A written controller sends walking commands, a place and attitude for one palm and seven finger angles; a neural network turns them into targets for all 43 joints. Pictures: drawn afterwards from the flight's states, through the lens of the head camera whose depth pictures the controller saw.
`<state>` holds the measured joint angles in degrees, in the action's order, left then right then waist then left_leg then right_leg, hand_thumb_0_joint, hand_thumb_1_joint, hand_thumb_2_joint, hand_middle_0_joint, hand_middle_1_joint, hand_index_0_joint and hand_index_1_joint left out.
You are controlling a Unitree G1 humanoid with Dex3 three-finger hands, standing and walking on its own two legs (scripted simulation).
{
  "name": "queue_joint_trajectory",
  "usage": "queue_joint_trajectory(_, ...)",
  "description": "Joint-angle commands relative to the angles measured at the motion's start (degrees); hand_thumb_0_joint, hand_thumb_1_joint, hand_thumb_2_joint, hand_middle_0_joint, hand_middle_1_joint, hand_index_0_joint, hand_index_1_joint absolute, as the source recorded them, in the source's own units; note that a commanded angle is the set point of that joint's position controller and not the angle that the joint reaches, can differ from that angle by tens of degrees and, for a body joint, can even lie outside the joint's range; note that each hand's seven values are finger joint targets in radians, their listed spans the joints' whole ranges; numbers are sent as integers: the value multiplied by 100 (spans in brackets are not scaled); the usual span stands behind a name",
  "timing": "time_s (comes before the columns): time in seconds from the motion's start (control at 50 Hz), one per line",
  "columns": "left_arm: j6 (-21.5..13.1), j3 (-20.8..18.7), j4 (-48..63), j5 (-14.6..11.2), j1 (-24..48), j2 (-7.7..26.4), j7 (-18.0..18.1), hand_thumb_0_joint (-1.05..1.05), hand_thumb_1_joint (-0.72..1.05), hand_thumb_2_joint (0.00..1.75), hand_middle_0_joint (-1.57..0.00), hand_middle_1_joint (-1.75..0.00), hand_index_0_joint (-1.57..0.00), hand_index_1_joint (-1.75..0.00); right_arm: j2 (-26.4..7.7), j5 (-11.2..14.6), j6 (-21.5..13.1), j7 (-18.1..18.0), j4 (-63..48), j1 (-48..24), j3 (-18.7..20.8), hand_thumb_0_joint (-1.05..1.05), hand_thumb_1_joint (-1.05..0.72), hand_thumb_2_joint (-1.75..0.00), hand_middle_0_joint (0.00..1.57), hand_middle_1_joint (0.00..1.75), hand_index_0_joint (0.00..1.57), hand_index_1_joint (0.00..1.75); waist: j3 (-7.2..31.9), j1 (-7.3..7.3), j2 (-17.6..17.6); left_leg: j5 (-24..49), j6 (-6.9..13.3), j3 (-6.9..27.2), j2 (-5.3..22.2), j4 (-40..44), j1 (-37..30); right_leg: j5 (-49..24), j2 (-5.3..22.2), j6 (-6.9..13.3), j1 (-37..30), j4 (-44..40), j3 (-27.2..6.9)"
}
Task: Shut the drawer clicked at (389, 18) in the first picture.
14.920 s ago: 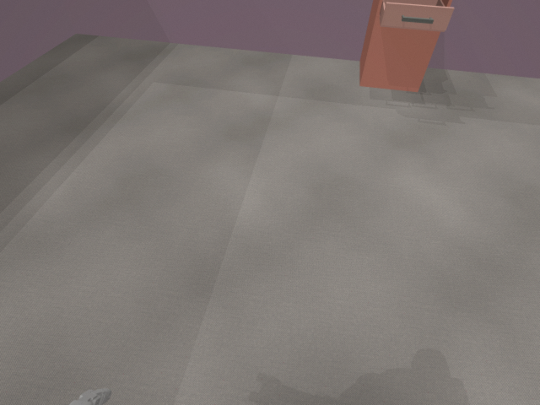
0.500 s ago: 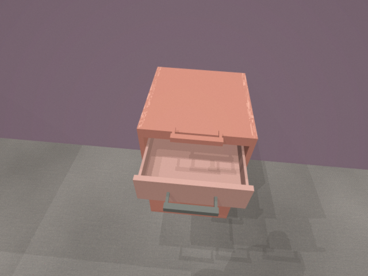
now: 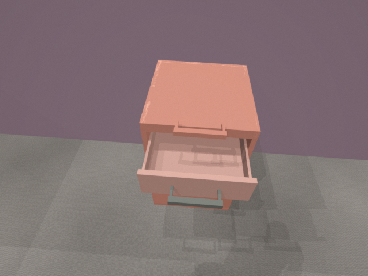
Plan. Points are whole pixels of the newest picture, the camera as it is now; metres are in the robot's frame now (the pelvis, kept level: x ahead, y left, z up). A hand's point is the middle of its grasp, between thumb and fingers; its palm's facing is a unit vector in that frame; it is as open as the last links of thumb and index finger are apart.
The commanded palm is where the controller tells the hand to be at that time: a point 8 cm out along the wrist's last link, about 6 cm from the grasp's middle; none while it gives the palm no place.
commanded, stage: look again from close up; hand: left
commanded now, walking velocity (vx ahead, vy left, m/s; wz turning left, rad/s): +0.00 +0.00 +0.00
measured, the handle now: (195, 196) +0.40 -0.02 -0.21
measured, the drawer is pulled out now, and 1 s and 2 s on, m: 0.19 0.19 0.19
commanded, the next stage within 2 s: raise the hand and make a fist in 0.42 s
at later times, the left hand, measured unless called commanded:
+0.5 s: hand out of the picture -0.01 +0.15 -0.17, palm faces +0.02 -0.98 -0.18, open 7.3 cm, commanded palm none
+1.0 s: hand (137, 262) +0.18 +0.13 -0.13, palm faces -0.03 -1.00 +0.00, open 5.6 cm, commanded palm +0.18 +0.20 -0.10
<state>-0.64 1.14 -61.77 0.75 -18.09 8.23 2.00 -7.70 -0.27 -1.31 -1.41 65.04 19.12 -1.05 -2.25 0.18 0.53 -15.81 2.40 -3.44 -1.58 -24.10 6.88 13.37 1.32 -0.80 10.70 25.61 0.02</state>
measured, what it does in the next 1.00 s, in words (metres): lowers itself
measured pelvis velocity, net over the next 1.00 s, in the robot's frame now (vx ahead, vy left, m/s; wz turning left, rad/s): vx -0.04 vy -0.04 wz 0.05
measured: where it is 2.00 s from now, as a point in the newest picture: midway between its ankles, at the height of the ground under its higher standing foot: outside the picture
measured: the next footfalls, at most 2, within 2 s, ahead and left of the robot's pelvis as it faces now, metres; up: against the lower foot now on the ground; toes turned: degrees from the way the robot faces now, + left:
none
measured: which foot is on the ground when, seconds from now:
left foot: down 0.00-1.00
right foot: down 0.00-1.00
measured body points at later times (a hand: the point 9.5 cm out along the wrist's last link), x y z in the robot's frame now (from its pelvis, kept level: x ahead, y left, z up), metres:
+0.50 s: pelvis +0.00 -0.01 +0.00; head +0.01 -0.01 +0.45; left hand -0.01 +0.20 -0.16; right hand -0.01 -0.22 -0.16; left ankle -0.03 +0.09 -0.74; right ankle +0.01 -0.13 -0.74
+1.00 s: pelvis -0.04 -0.04 -0.12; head +0.04 -0.01 +0.33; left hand +0.18 +0.18 -0.13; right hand +0.21 -0.28 -0.14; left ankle -0.03 +0.09 -0.74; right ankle +0.01 -0.13 -0.74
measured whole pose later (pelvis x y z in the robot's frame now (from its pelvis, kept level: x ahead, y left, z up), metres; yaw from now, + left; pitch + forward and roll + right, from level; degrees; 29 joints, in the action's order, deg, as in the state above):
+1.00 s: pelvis -0.04 -0.04 -0.12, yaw +3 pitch +17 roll +1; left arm -30.4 -5.1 -18.2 -9.0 -13.0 10.6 -15.3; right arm -16.2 0.6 -14.3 1.4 26.6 6.9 3.6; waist 8.3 0.3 4.7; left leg -33.1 -1.0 0.1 0.3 -72.7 56.7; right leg 30.7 1.1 3.1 59.4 72.9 3.7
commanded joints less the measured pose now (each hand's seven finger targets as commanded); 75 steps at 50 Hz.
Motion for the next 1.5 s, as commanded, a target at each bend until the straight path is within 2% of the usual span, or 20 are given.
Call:
queue_joint_trajectory(0.0,-80,-101,159,-6,-382,432,51,0,90,90,-20,-30,-20,-30,-593,8,-114,-40,-152,372,89,0,-90,-90,20,30,20,30,-312,-10,-40,851,18,670,753,582,380,-661,402,316,65,-328,-357)
queue_joint_trajectory(0.48,-76,-90,95,-3,-455,397,63,0,90,90,-20,-30,-20,-30,-549,16,-112,-61,-108,276,84,0,-90,-90,20,30,20,30,-326,-18,-29,986,22,582,757,580,195,-762,399,313,187,-349,-425)
queue_joint_trajectory(0.5,-192,-145,-197,61,-773,693,250,0,90,90,-20,-30,-20,-30,-786,32,-116,-5,-552,-455,148,0,-90,-90,20,30,20,30,-329,-257,312,1485,-182,326,879,-593,670,-2686,704,195,137,-270,-558)
queue_joint_trajectory(0.52,-1355,-499,8598,-1214,3485,1729,116,0,90,90,-22,-32,-22,-32,-1776,257,-921,-274,-2620,-261,248,0,-90,-90,20,30,20,30,2572,536,-664,1677,-129,404,170,77,-609,-1848,131,223,-510,218,-162)
queue_joint_trajectory(0.54,-957,-512,6853,-735,1400,1254,347,0,90,90,-24,-34,-24,-34,-1189,257,-1426,-442,-2250,-906,80,0,-90,-90,20,30,20,30,2264,38,-1254,2249,-75,184,326,51,-574,-935,-110,354,-246,384,-13)
queue_joint_trajectory(0.56,-722,-284,6397,-834,1125,941,584,0,90,90,-26,-37,-26,-37,-1339,283,-1646,-366,-1930,-761,212,0,-90,-90,20,30,20,30,1862,235,-1131,1808,-246,256,369,-4,-165,-408,-74,263,197,354,214)
queue_joint_trajectory(0.58,-182,342,5072,-839,-311,-268,533,0,90,90,-28,-39,-28,-39,-1088,318,-1667,-289,-1859,-644,206,0,-90,-90,20,30,20,30,783,242,-404,1178,-208,398,431,48,497,-152,-57,224,662,360,397)
queue_joint_trajectory(0.64,-965,431,5906,-1114,594,-137,127,0,90,90,-34,-45,-34,-45,-1516,274,-1940,-322,-2558,-770,238,0,-90,-90,20,30,20,30,-210,511,525,-366,-63,628,262,-535,1512,678,-61,117,1608,419,534)
queue_joint_trajectory(0.68,-1589,294,5115,-1064,816,-240,-158,0,90,90,-38,-50,-38,-50,-1505,145,-2012,-226,-2787,-721,330,0,-90,-90,20,30,20,30,-108,550,1206,-720,-123,649,129,-1269,2294,1276,-67,116,2506,954,602)
queue_joint_trajectory(0.72,-2416,-203,4389,-1187,106,-101,-643,0,90,90,-42,-54,-42,-54,-1453,55,-2075,-98,-3108,-818,459,0,-90,-90,20,30,20,30,314,152,1805,-921,-198,517,64,-1971,3153,1884,-39,168,3044,1500,462)
queue_joint_trajectory(0.74,-2829,-376,4324,-1251,-249,-17,-956,0,90,90,-44,-56,-44,-56,-1452,11,-2105,-6,-3306,-885,509,0,-90,-90,20,30,20,30,672,-66,1788,-845,-218,444,-3,-2256,3461,1796,-44,211,2985,1804,374)
queue_joint_trajectory(0.76,-3203,-789,4096,-1257,-679,326,-1273,0,90,90,-46,-58,-46,-58,-1460,21,-2110,127,-3426,-873,570,0,-90,-90,20,30,20,30,1037,-324,1160,-561,-281,358,-72,-2491,3606,1287,-37,310,2846,2199,297)
queue_joint_trajectory(0.82,-3998,-1331,4047,-1106,-418,919,-1912,0,90,90,-52,-65,-52,-65,-1441,5,-1963,340,-3876,-1063,646,0,-90,-90,20,30,20,30,2014,-474,373,-116,-266,160,-168,-3433,4480,79,15,360,2839,3323,45)
queue_joint_trajectory(0.92,-3442,-1310,5883,-1180,1044,1197,-1651,0,90,90,-62,-75,-62,-75,-1373,124,-1477,317,-4734,-1308,578,0,-90,-90,20,30,20,30,2581,-400,-603,-624,-142,80,-158,-3907,4852,770,38,343,3117,3414,-440)
queue_joint_trajectory(1.0,-3854,-1222,7662,-1435,2297,1206,-1425,0,90,90,-70,-84,-70,-84,-1281,64,-1489,113,-4398,-1024,518,0,-90,-90,20,30,20,30,3408,181,-928,-177,-25,335,96,-4423,4525,427,-77,266,3435,3675,-431)
queue_joint_trajectory(1.08,-3866,-450,7143,-1546,2407,853,-1969,0,90,90,-78,-93,-78,-93,-1423,80,-1726,-88,-3886,-965,405,0,-90,-90,20,30,20,30,3203,616,-530,-169,-3,506,211,-4831,4826,439,-119,212,3970,3821,-294)
queue_joint_trajectory(1.14,-3124,-336,5766,-1570,2449,775,-2393,0,90,90,-84,-99,-84,-99,-1535,199,-1689,-197,-3749,-843,363,0,-90,-90,20,30,20,30,2776,727,260,-792,-8,572,188,-4903,5571,1120,-112,149,4120,3713,-274)
queue_joint_trajectory(1.24,-1779,-1474,4988,-1626,2547,1468,-2328,0,90,90,-94,-110,-94,-110,-1572,303,-1319,-218,-4135,-969,353,0,-90,-90,20,30,20,30,3301,96,645,-895,-27,431,27,-4665,6003,1436,71,119,3361,3553,-471)
queue_joint_trajectory(1.34,-2401,-2020,6471,-1731,2710,1571,-1360,0,90,90,-104,-121,-104,-121,-1261,123,-1257,-17,-4264,-707,388,0,-90,-90,20,30,20,30,4414,-209,-11,261,-99,426,90,-4418,5220,-277,-23,171,2806,4009,-253)
queue_joint_trajectory(1.48,-2913,-578,4485,-1020,3525,681,-1367,0,90,90,-118,-136,-118,-136,-1571,121,-1096,108,-3748,-520,427,0,-90,-90,20,30,20,30,2490,586,31,-1137,-84,587,152,-4472,5654,1481,-88,206,4960,4047,120)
